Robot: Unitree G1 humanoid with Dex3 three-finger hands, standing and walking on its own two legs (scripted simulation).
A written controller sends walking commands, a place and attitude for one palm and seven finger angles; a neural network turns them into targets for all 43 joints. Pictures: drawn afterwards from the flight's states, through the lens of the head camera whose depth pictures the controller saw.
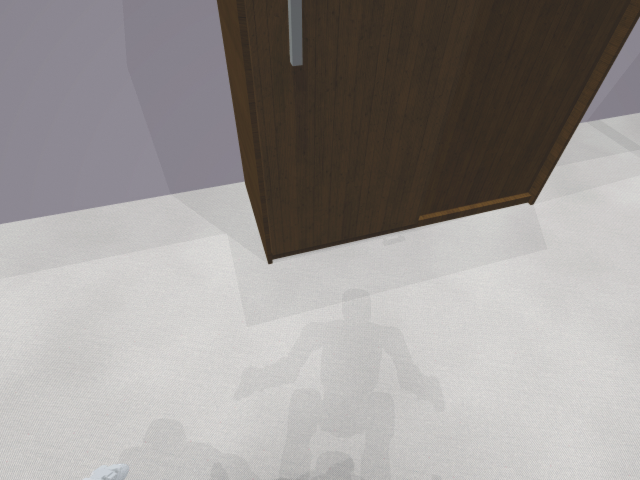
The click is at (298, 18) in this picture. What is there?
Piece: wardrobe's sliding door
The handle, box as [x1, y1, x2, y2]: [288, 0, 302, 65]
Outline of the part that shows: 288,0 290,62 292,65 302,64 301,0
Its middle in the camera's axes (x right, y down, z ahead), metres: -0.07 -0.52 +0.95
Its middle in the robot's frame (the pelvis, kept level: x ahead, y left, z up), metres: +1.07 +0.13 +0.15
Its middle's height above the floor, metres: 0.92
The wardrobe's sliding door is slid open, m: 0.00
